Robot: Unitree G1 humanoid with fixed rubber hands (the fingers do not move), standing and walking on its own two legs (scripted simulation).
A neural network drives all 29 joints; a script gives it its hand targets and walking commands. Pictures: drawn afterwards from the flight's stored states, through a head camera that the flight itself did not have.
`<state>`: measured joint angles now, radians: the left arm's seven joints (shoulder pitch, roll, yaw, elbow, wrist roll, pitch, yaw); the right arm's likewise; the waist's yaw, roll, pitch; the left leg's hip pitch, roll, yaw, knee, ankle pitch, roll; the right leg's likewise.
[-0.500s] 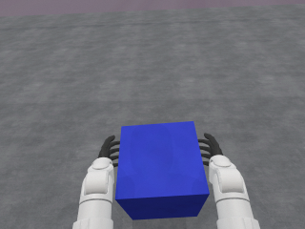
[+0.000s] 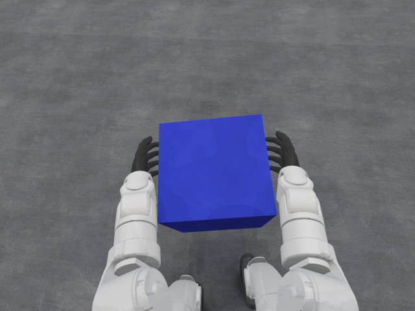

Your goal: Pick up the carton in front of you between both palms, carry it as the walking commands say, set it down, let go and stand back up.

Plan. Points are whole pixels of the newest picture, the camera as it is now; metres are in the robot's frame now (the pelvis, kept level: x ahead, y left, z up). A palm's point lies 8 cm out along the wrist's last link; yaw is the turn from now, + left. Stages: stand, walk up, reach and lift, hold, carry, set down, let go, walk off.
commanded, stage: set down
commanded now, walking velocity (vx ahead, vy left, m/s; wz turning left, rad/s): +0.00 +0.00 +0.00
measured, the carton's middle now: (216, 182) +0.38 +0.00 -0.13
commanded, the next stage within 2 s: none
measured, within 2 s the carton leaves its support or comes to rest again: rests again in 1.72 s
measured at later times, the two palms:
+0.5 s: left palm (168, 178) +0.42 +0.13 -0.21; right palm (277, 178) +0.41 -0.16 -0.22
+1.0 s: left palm (187, 187) +0.45 +0.10 -0.37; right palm (276, 185) +0.44 -0.19 -0.38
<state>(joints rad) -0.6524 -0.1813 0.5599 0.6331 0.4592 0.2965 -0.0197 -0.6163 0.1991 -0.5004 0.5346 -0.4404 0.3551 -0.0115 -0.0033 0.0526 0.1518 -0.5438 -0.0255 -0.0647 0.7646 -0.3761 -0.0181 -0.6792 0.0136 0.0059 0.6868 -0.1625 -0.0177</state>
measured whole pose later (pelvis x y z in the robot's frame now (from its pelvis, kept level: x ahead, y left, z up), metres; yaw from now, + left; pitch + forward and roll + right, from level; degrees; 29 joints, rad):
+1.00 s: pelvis -0.05 +0.01 -0.26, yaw +6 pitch +46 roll +6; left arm -1.05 -0.07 0.42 0.69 0.13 0.21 0.18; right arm -1.06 -0.11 -0.41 0.70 -0.21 0.26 -0.01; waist -0.08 0.08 -0.06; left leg -1.98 -0.12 0.00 1.82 -0.65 -0.04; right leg -2.16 -0.02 0.06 1.71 -0.37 0.00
